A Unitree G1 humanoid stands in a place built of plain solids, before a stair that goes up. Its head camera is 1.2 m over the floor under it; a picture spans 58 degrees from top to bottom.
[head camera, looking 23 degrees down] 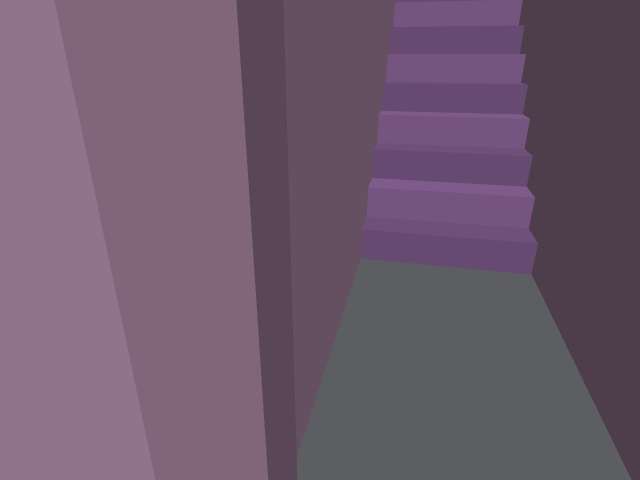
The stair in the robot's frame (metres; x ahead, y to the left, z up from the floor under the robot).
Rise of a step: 0.20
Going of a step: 0.25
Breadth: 1.03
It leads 13 degrees to the right of straight ahead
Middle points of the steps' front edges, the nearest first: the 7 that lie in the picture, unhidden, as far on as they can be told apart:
2.41 -0.76 0.20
2.65 -0.82 0.41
2.89 -0.87 0.61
3.13 -0.92 0.81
3.37 -0.98 1.01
3.61 -1.03 1.22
3.85 -1.09 1.42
